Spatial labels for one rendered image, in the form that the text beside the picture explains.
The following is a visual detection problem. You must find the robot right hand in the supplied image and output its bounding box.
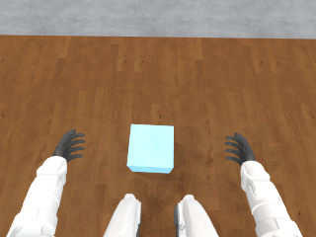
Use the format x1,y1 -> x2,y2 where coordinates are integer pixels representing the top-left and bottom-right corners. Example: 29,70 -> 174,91
224,132 -> 256,166

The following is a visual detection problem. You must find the robot right thigh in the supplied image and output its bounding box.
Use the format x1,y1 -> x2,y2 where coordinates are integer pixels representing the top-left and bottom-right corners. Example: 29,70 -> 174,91
177,199 -> 219,237

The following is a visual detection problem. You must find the robot left hand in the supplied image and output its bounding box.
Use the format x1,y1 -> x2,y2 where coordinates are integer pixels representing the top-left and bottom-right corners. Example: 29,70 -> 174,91
52,129 -> 85,163

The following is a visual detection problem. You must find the robot left forearm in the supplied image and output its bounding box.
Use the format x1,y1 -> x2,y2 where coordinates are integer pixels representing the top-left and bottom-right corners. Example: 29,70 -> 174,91
6,156 -> 67,237

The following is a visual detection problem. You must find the robot right forearm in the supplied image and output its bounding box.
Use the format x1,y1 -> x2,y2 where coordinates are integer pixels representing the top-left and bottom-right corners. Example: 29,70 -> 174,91
240,161 -> 303,237

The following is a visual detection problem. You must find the left robot shin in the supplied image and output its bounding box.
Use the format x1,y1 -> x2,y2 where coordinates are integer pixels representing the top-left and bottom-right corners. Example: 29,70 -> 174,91
124,194 -> 138,237

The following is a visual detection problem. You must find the carton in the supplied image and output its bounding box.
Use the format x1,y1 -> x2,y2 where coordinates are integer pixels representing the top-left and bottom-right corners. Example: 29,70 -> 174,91
126,124 -> 174,174

